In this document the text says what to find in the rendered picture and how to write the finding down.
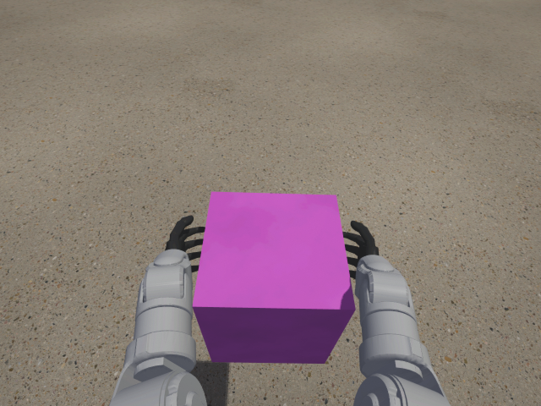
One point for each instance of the robot right upper arm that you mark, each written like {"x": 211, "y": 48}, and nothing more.
{"x": 385, "y": 389}

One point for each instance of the carton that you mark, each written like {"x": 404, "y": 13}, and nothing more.
{"x": 273, "y": 283}

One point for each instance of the robot right forearm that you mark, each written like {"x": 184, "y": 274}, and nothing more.
{"x": 389, "y": 326}

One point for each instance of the robot left upper arm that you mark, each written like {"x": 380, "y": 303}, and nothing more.
{"x": 175, "y": 388}

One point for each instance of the left robot hand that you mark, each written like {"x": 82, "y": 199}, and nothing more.
{"x": 179, "y": 234}

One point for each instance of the right robot hand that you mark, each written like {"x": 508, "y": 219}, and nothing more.
{"x": 365, "y": 242}

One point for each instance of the robot left forearm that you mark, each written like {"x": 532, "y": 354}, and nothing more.
{"x": 163, "y": 322}

